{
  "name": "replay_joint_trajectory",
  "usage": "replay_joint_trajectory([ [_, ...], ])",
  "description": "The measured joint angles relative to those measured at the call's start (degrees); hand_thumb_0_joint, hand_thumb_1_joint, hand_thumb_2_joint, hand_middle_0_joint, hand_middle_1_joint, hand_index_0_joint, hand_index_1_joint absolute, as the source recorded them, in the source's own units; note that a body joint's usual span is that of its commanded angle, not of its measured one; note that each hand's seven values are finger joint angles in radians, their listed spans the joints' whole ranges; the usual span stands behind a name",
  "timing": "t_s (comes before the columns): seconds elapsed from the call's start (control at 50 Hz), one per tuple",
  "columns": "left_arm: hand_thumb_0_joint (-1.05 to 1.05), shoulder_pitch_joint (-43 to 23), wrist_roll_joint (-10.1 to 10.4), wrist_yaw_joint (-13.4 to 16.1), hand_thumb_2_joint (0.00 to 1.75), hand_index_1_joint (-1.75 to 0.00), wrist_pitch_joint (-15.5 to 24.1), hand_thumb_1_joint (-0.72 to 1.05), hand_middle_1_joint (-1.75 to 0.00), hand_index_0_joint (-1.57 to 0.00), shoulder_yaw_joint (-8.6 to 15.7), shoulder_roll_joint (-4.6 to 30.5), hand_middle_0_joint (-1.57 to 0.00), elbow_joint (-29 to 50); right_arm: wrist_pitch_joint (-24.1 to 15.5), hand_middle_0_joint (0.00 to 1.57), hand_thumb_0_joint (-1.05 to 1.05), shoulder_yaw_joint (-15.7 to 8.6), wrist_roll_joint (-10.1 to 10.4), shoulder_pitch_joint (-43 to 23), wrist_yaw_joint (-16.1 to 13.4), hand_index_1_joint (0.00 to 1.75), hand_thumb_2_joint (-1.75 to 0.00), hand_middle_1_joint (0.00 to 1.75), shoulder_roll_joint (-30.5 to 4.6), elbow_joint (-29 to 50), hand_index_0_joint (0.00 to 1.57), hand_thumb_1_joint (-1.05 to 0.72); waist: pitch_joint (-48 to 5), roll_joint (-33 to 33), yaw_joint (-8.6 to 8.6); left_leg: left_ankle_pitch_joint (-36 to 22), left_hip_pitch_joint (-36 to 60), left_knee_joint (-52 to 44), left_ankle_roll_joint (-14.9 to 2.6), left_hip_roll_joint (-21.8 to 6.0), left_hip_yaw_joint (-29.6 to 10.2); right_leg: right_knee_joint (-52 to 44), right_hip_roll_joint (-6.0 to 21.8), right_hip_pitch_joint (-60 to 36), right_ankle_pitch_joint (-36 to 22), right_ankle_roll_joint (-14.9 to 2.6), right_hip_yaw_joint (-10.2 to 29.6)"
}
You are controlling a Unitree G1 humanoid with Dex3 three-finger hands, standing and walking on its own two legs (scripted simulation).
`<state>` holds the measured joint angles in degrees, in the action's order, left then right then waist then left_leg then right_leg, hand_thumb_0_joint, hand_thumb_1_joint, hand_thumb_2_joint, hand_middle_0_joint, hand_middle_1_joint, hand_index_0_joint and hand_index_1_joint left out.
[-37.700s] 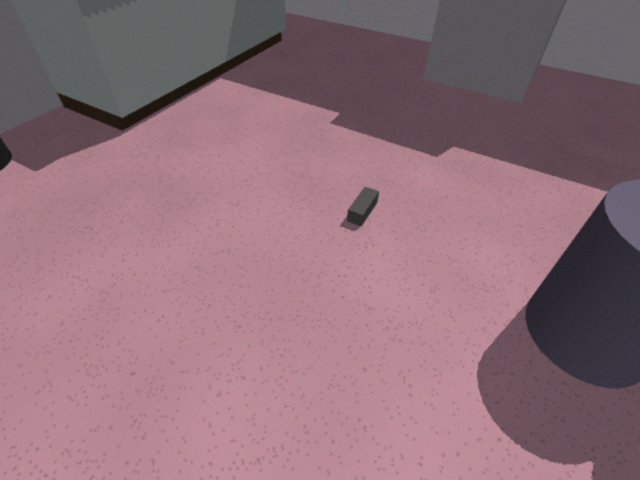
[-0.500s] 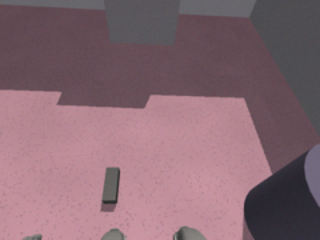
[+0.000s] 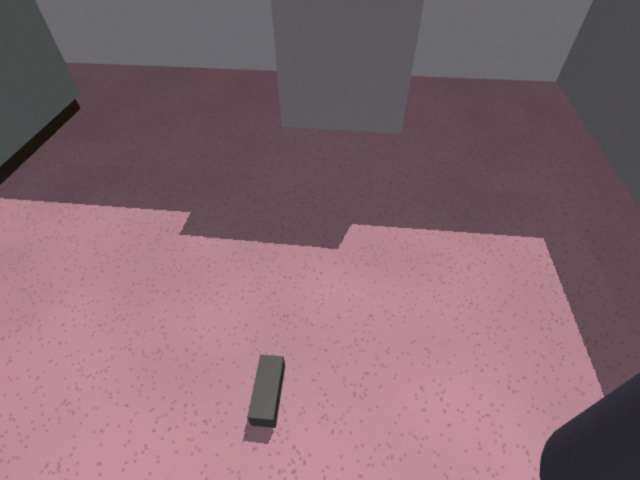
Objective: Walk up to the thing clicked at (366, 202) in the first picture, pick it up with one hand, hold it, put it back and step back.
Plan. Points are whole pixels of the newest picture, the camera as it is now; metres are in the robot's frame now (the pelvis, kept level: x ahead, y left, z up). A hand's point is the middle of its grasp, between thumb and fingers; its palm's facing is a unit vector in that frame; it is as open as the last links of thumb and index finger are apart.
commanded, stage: walk up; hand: left
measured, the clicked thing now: (267, 389) +0.51 +0.19 -0.71
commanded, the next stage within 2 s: stand in 0.46 s
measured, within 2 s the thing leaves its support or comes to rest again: neither
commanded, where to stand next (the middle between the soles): +0.13 -0.03 m, yaw -3 degrees
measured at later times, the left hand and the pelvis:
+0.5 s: hand out of the picture +0.10 +0.28 -0.15, palm faces -0.11 -0.93 -0.36, open 7.3 cm; pelvis +0.02 +0.02 +0.01, yaw -4 degrees
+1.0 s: hand out of the picture +0.14 +0.26 -0.12, palm faces -0.09 -0.94 -0.34, open 7.3 cm; pelvis +0.02 +0.01 +0.03, yaw -3 degrees
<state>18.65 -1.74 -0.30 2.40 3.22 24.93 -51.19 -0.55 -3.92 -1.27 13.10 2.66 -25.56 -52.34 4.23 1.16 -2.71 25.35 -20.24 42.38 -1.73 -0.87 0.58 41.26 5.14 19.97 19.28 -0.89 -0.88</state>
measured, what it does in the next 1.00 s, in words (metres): steps on the spot: right foot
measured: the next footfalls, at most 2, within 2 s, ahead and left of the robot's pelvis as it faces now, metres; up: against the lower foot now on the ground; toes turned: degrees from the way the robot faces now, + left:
right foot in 0.46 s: +0.07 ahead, -0.13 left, +0.00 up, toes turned -4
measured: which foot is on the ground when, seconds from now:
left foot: down 0.00-1.00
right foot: down 0.00-0.04, up 0.06-0.44, down 0.46-1.00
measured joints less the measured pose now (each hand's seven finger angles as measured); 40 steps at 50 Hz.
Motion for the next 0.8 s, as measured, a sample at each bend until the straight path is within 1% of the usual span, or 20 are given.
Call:
replay_joint_trajectory([
  [0.02, 0.01, 0.4, 0.1, 0.0, 0.9, -0.3, -0.6, 0.9, -0.3, -0.21, 0.0, 0.5, -0.21, -0.6, -0.6, 0.2, 0.01, -0.3, 0.1, 0.1, -0.2, 0.3, -0.89, 0.3, 0.0, -0.1, 0.2, -0.91, 0.0, -0.9, -0.13, -5.1, 0.8, -1.7, 0.38, 0.7, 0.7, 1.1, 0.7, 0.2, 0.9, -0.28, 0.8],
  [0.04, 0.01, 0.7, 0.2, 0.1, 0.9, -0.3, -1.3, 0.9, -0.3, -0.21, 0.1, 0.9, -0.21, -1.2, -1.2, 0.2, 0.01, -0.4, 0.0, 0.3, -0.5, 0.3, -0.89, 0.3, 0.2, -0.1, 0.2, -0.91, 0.0, -1.9, -0.21, -7.6, 1.4, -2.1, 0.61, 1.5, 1.7, 3.2, 1.0, 0.7, 3.7, -1.13, 2.4],
  [0.08, 0.01, 0.9, 0.5, 0.5, 0.9, -0.3, -2.8, 0.9, -0.3, -0.21, 0.1, 0.7, -0.21, -3.0, -1.9, 0.2, 0.01, -0.2, -0.3, 1.2, -1.1, 0.3, -0.89, 0.3, 0.7, 0.2, 0.2, -0.91, -1.0, -2.3, 0.38, -6.8, 1.6, -1.7, 0.18, 1.6, 2.2, 9.5, -1.3, 3.0, 7.6, -1.45, 4.8],
  [0.1, 0.01, 0.9, 0.6, 0.6, 0.9, -0.3, -3.1, 0.91, -0.3, -0.21, 0.0, 0.6, -0.2, -3.7, -2.0, 0.2, 0.01, 0.0, -0.2, 1.5, -1.2, 0.3, -0.89, 0.3, 1.0, 0.1, 0.2, -0.91, -1.4, -2.2, 1.0, -6.5, 2.0, -2.1, -0.35, 1.4, 2.0, 12.3, -2.5, 4.1, 8.1, -1.46, 4.8],
  [0.14, 0.01, 0.5, 0.9, 0.4, 0.9, -0.3, -3.0, 0.91, -0.3, -0.21, -0.1, 0.9, -0.2, -4.5, -2.1, 0.2, 0.01, 0.7, -0.1, 1.9, -1.6, 0.3, -0.89, 0.3, 2.1, -0.3, 0.2, -0.91, -1.1, -2.9, 1.81, -7.3, 3.8, -4.4, -0.72, 1.2, 2.0, 15.6, -3.8, 5.8, 6.7, -1.22, 5.0],
  [0.18, 0.01, 0.1, 1.0, 0.0, 0.9, -0.3, -2.8, 0.91, -0.3, -0.21, 0.1, 1.3, -0.2, -4.8, -2.6, 0.2, 0.01, 1.3, 0.3, 2.6, -1.9, 0.3, -0.89, 0.3, 3.2, -0.4, 0.2, -0.91, -0.7, -4.3, 2.29, -8.6, 5.4, -7.0, -0.37, 1.3, 2.2, 15.9, -4.0, 7.0, 4.2, -0.88, 5.3],
  [0.24, 0.01, -0.9, 1.2, -0.5, 0.9, -0.3, -3.2, 0.91, -0.3, -0.21, 0.4, 1.6, -0.2, -5.1, -3.3, 0.2, 0.01, 2.0, 0.5, 3.4, -2.4, 0.3, -0.89, 0.3, 4.2, -1.0, 0.2, -0.91, 0.0, -5.7, 2.74, -9.5, 7.0, -9.5, -0.4, 1.2, 2.5, 13.6, -3.7, 7.5, 1.0, -0.09, 5.6],
  [0.3, 0.01, -2.1, 1.3, -0.8, 0.9, -0.3, -4.0, 0.91, -0.3, -0.21, 0.5, 1.2, -0.2, -5.3, -3.1, 0.2, 0.01, 2.1, 0.4, 3.4, -2.8, 0.3, -0.89, 0.3, 4.4, -1.6, 0.2, -0.9, 0.7, -6.2, 2.82, -9.6, 7.5, -10.3, -0.42, 0.8, 3.1, 10.0, -3.1, 6.6, -0.5, 0.4, 5.9],
  [0.36, 0.01, -3.7, 1.4, -0.9, 0.9, -0.3, -4.5, 0.91, -0.3, -0.21, 0.1, 0.4, -0.2, -5.7, -2.6, 0.2, 0.01, 2.0, 0.4, 2.7, -3.0, 0.3, -0.89, 0.3, 4.1, -1.7, 0.2, -0.9, 1.5, -5.8, 3.08, -9.1, 7.0, -9.7, -0.24, 0.2, 3.6, 5.2, -2.4, 4.0, -0.4, 0.37, 5.4],
  [0.42, 0.01, -5.5, 1.5, -0.8, 0.9, -0.3, -4.1, 0.91, -0.3, -0.21, -0.4, -0.6, -0.2, -6.0, -1.9, 0.2, 0.01, 2.0, 0.5, 1.5, -3.0, 0.3, -0.89, 0.3, 3.5, -1.6, 0.2, -0.9, 2.1, -4.8, 3.4, -7.7, 5.4, -7.4, 0.19, -0.4, 4.0, -0.4, -2.2, 0.0, 0.4, 0.12, 3.6],
  [0.44, 0.01, -6.1, 1.5, -0.6, 0.9, -0.3, -3.7, 0.91, -0.3, -0.21, -0.6, -0.9, -0.2, -6.1, -1.7, 0.2, 0.01, 2.1, 0.6, 1.0, -3.0, 0.3, -0.89, 0.3, 3.3, -1.5, 0.2, -0.9, 2.1, -4.4, 3.48, -7.1, 4.7, -6.2, 0.41, -0.7, 4.0, -3.3, -2.4, -2.0, -0.3, -0.09, 2.8],
  [0.46, 0.01, -6.8, 1.3, -0.4, 0.9, -0.3, -3.3, 0.91, -0.3, -0.21, -0.6, -1.4, -0.2, -6.3, -1.5, 0.2, 0.01, 2.1, 0.8, 0.5, -3.0, 0.3, -0.89, 0.3, 3.1, -1.6, 0.2, -0.9, 2.4, -3.5, 3.42, -6.3, 4.0, -4.8, 0.72, -1.3, 4.0, -6.2, -3.0, -3.5, -2.6, 0.55, 2.4],
  [0.48, 0.01, -7.8, 1.2, -0.1, 0.9, -0.3, -2.9, 0.91, -0.3, -0.21, -0.9, -2.3, -0.2, -6.5, -1.1, 0.2, 0.01, 2.0, 1.1, -0.4, -3.1, 0.3, -0.89, 0.3, 2.8, -1.9, 0.2, -0.9, 3.1, -1.9, 3.65, -5.9, 3.7, -3.8, 0.98, -2.3, 3.3, -7.3, -4.0, -4.3, -3.5, 1.58, 1.8],
  [0.5, 0.01, -8.3, 1.1, 0.0, 0.9, -0.3, -2.2, 0.91, -0.3, -0.21, -1.3, -3.0, -0.2, -6.4, -0.7, 0.2, 0.01, 2.0, 1.5, -1.1, -3.3, 0.3, -0.89, 0.3, 2.8, -2.1, 0.2, -0.9, 3.5, -0.9, 3.95, -6.3, 3.4, -3.3, 1.09, -2.5, 2.3, -7.9, -4.3, -4.7, -3.8, 2.21, 1.4],
  [0.54, 0.01, -9.1, 1.1, -0.1, 0.9, -0.3, -1.2, 0.91, -0.3, -0.21, -2.1, -3.7, -0.2, -6.3, -0.4, 0.2, 0.01, 2.4, 1.8, -2.1, -3.6, 0.3, -0.89, 0.3, 3.4, -2.4, 0.2, -0.91, 3.3, -0.6, 3.88, -7.9, 4.4, -6.0, 0.89, -1.7, 1.4, -8.4, -4.0, -4.9, -3.9, 2.57, 1.9],
  [0.56, 0.01, -9.7, 1.2, -0.1, 0.9, -0.3, -1.1, 0.91, -0.3, -0.21, -2.3, -4.0, -0.2, -6.6, -0.5, 0.2, 0.01, 2.7, 1.9, -2.5, -3.5, 0.3, -0.89, 0.3, 3.8, -2.8, 0.2, -0.91, 3.0, -0.6, 3.96, -8.1, 5.4, -7.8, 1.54, -1.4, 1.4, -8.5, -3.7, -5.1, -3.9, 2.72, 2.2],
  [0.6, 0.01, -11.3, 1.5, 0.0, 0.9, -0.3, -1.4, 0.91, -0.3, -0.21, -2.7, -4.5, -0.2, -7.2, -0.7, 0.2, 0.01, 3.0, 1.7, -3.2, -3.2, 0.3, -0.89, 0.3, 4.4, -3.9, 0.2, -0.91, 2.5, -0.5, 4.15, -9.1, 6.7, -9.8, 1.95, -0.7, 1.4, -9.5, -3.1, -6.0, -4.2, 2.94, 2.1],
  [0.72, 0.01, -14.7, 1.8, 0.0, 0.9, -0.3, -1.7, 0.91, -0.3, -0.21, -3.2, -5.0, -0.21, -8.1, 0.0, 0.2, 0.01, 4.0, 1.2, -5.3, -2.2, 0.3, -0.89, 0.3, 6.2, -6.8, 0.2, -0.91, 0.4, -0.8, 4.13, -11.6, 9.6, -14.6, 2.07, -0.5, 1.4, -13.9, -2.9, -8.7, -6.4, 3.0, 2.0],
  [0.8, 0.01, -16.0, 1.9, -0.1, 0.9, -0.3, -1.5, 0.91, -0.3, -0.21, -3.1, -4.7, -0.2, -9.0, -0.3, 0.2, 0.01, 4.1, 1.1, -6.2, -1.9, 0.3, -0.89, 0.3, 6.7, -8.4, 0.2, -0.91, -0.3, -1.4, 4.17, -13.2, 10.9, -17.6, 2.17, -0.3, 1.4, -16.5, -2.8, -9.9, -7.8, 2.97, 1.9],
])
